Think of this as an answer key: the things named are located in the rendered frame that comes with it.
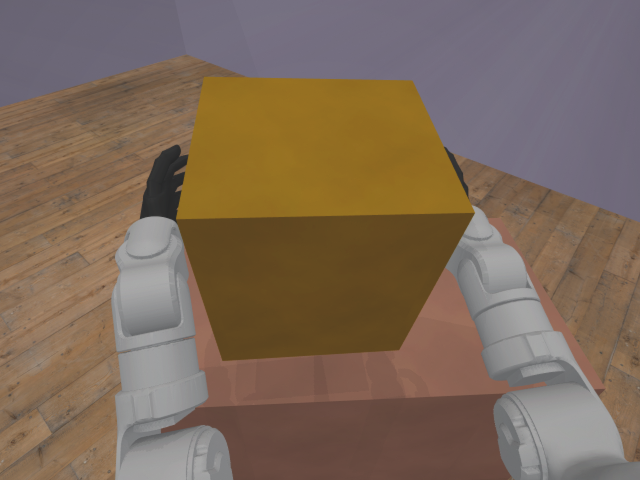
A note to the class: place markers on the robot right upper arm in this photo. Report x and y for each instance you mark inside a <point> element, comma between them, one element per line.
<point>559,432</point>

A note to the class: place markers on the robot right forearm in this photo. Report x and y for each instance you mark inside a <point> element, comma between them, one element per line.
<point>520,345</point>

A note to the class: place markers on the left robot hand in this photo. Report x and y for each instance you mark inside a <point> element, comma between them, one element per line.
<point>160,198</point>

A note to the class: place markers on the carton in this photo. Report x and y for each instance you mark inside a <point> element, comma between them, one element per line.
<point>317,214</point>

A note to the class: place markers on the right robot hand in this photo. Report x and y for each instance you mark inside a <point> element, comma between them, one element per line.
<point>458,170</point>

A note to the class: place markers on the pedestal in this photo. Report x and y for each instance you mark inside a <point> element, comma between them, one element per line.
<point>423,412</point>

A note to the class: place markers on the robot left forearm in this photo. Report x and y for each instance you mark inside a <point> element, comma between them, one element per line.
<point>152,315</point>

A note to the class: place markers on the robot left upper arm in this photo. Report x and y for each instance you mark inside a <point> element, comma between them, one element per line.
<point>195,453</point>

